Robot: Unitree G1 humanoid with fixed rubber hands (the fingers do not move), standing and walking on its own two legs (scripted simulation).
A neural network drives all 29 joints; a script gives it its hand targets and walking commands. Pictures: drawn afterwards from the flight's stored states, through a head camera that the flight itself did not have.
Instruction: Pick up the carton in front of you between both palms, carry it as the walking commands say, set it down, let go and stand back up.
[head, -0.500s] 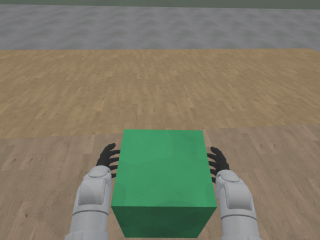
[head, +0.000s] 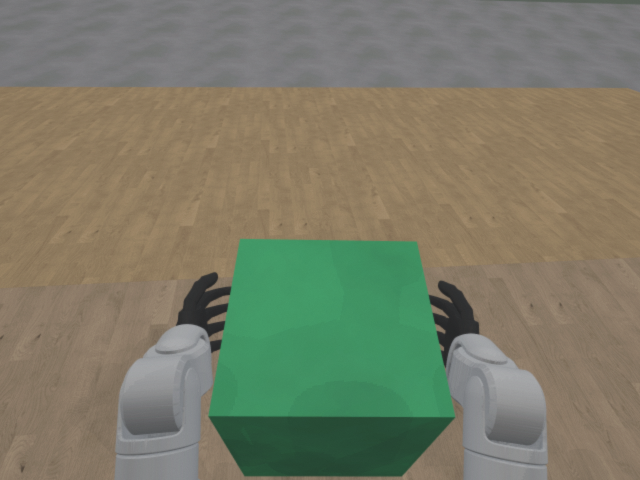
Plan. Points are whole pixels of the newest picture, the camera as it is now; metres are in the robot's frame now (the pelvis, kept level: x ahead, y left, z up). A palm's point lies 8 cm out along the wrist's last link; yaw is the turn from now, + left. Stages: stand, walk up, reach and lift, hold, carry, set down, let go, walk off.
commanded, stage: carry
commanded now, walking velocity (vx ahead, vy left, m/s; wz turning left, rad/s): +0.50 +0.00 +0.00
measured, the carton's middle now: (326, 365) +0.28 +0.00 +0.02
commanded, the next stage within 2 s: none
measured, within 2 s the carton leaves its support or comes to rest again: neither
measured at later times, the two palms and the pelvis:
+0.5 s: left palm (275, 196) +0.57 +0.10 +0.06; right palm (446, 207) +0.57 -0.20 +0.06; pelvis +0.30 -0.05 -0.01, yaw +1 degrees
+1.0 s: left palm (283, 103) +0.92 +0.12 +0.07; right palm (411, 112) +0.89 -0.18 +0.07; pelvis +0.64 -0.02 -0.01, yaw -4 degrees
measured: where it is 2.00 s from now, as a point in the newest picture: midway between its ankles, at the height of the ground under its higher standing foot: (341, 259)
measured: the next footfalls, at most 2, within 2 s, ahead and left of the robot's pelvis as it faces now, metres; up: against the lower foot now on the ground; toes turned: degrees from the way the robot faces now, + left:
right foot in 0.40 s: +0.40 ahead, -0.13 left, +0.00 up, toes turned -13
left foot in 0.88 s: +0.75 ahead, +0.06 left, +0.00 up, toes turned +11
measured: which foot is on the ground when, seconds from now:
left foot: down 0.00-0.42, up 0.44-0.86, down 0.88-1.00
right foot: down 0.00-0.02, up 0.04-0.38, down 0.40-0.88, up 0.90-1.00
